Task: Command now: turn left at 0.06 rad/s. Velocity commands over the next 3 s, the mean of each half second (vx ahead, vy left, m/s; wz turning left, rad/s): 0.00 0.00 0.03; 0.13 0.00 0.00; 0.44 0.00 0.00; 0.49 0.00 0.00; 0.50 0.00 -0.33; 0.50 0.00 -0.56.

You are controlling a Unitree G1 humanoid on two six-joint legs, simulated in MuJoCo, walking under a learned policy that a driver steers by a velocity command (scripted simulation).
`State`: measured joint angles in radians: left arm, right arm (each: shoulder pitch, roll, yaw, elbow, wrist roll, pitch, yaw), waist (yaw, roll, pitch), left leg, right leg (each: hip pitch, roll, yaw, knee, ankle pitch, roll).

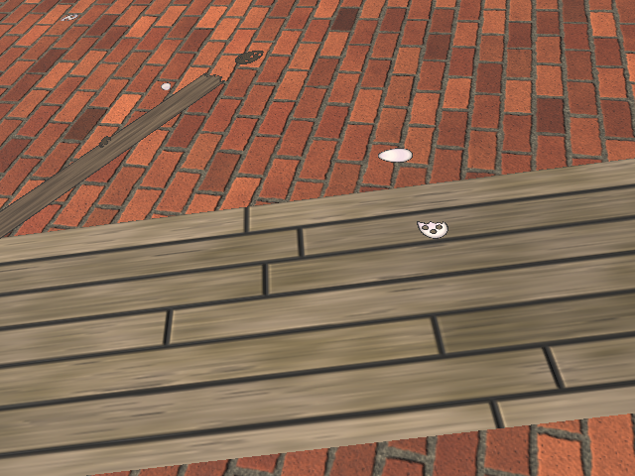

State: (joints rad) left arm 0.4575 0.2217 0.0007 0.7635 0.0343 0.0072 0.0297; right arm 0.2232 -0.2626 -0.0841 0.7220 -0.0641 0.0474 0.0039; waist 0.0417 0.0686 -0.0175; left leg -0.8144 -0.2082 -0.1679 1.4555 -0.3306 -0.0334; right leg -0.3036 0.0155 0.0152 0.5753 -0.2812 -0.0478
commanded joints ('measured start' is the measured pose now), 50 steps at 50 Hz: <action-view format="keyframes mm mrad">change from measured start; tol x16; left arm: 1 -87 91 23 -91 -8 -35 5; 19 65 -18 30 -34 -20 -32 -21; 45 -305 17 63 96 -9 -75 -47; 50 24 41 89 220 -13 -89 -43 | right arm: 1 -33 -10 11 -72 -7 5 -4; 13 -158 72 74 -105 48 7 20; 18 90 10 53 -11 46 -71 -23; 24 -43 14 69 -23 42 -68 -37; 42 281 -72 1 205 36 -73 -22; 50 76 -24 2 206 53 -109 -16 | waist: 1 -39 -158 21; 15 22 -228 70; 19 -17 115 21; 43 -136 59 221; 50 91 -45 78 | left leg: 1 -150 27 43 204 40 -19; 9 -153 136 74 -48 37 -42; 16 680 163 200 -942 82 60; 18 900 332 2 -1083 186 44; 19 882 562 -280 -1107 273 123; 24 532 331 -94 -1178 -68 76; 35 707 310 -1 -1054 526 89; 41 732 437 -311 -1252 -422 267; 46 669 468 -249 -1306 -172 290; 50 263 307 20 -1082 -148 183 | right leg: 1 39 -185 268 -216 26 -148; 9 235 -225 294 -193 229 -216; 15 -123 -201 245 -279 -89 -167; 19 -299 -42 92 -52 -185 7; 25 127 -56 102 -147 112 35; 36 181 -78 86 -189 128 55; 44 -275 -37 -15 137 -183 -41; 50 460 -5 -23 -93 16 -46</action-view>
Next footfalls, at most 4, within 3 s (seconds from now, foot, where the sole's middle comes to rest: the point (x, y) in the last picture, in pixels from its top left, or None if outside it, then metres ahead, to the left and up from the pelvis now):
0.36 left None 0.11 0.13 -0.77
1.00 right None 0.21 -0.07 -0.77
1.50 left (349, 471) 0.54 0.07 -0.77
2.04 right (419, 342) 0.85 -0.09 -0.77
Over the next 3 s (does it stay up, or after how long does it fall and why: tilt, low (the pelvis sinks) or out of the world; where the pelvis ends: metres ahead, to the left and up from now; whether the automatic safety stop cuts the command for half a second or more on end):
stays up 1.19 -0.07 0.00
